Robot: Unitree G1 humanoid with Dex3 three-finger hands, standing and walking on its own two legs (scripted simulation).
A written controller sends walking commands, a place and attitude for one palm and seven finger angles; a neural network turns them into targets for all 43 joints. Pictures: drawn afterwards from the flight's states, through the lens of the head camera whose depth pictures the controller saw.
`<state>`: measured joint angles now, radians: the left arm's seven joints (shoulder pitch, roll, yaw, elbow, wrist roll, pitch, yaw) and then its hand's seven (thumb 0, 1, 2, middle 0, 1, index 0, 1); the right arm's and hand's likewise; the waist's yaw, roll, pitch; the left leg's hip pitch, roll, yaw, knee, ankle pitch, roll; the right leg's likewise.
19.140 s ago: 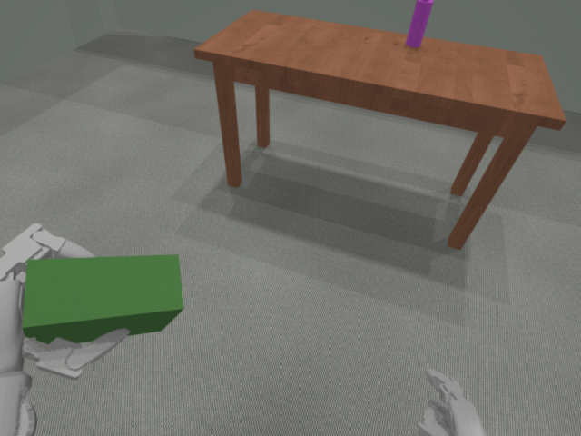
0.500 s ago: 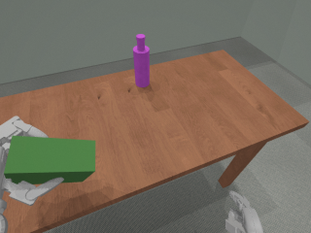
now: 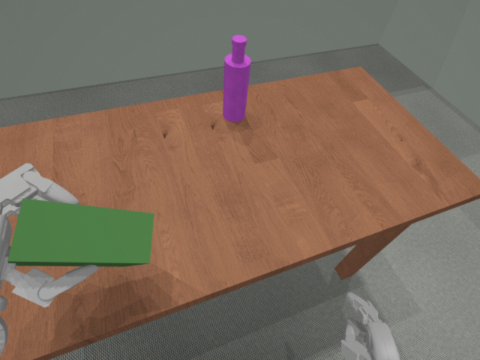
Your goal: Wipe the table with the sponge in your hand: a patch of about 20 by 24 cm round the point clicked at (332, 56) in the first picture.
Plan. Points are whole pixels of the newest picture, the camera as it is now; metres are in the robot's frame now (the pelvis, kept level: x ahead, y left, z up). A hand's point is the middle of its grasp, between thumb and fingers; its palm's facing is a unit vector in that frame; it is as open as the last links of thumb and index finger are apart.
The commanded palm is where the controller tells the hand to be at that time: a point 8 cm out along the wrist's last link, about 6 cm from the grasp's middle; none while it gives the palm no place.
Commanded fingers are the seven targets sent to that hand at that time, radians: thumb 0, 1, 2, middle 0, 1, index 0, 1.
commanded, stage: come to a stop and stand still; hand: left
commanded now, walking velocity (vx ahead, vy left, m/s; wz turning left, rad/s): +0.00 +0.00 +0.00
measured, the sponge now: (103, 240) +0.23 +0.20 +0.13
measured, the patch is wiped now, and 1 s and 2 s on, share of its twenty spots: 0.00 0.00 0.00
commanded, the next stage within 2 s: look again from close up in 0.50 s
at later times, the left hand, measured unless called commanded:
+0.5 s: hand (1, 240) +0.21 +0.28 +0.17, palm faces +0.38 -0.85 -0.37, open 10.3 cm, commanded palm +0.15 +0.31 +0.18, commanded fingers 0.00 0.10 1.30 -1.20 -1.60 -1.20 -1.60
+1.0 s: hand (6, 245) +0.20 +0.28 +0.17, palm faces +0.36 -0.84 -0.41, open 10.3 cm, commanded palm +0.15 +0.31 +0.18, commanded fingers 0.00 0.10 1.30 -1.20 -1.60 -1.20 -1.60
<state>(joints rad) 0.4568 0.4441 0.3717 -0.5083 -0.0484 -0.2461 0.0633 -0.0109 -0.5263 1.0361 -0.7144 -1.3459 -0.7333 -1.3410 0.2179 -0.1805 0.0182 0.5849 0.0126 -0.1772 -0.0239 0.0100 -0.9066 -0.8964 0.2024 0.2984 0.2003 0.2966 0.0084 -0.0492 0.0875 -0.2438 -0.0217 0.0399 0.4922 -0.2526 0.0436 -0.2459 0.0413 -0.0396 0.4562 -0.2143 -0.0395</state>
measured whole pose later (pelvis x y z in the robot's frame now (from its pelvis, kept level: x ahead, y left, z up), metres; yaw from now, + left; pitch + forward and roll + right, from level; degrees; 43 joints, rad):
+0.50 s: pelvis -0.01 +0.03 +0.00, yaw +1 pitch -1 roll -2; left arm 0.41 0.39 0.36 -0.49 -0.03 -0.22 0.10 -0.01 -0.53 1.04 -0.71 -1.35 -0.73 -1.34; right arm 0.19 -0.19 0.03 0.55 0.01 -0.15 -0.03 0.01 -0.91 -0.90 0.20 0.30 0.20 0.30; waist 0.03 -0.04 0.06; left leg -0.22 -0.06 0.04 0.45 -0.22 0.08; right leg -0.20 0.01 -0.04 0.38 -0.17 0.00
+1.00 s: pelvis -0.01 +0.03 +0.00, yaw +1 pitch -1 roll -1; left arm 0.45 0.38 0.36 -0.47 -0.03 -0.24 0.08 -0.01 -0.53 1.04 -0.71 -1.34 -0.73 -1.34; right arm 0.22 -0.20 0.02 0.58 0.01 -0.14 -0.03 0.01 -0.91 -0.90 0.20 0.30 0.20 0.30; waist 0.02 -0.01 0.04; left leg -0.22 -0.05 0.04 0.44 -0.21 0.08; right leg -0.21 0.01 -0.04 0.38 -0.16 0.00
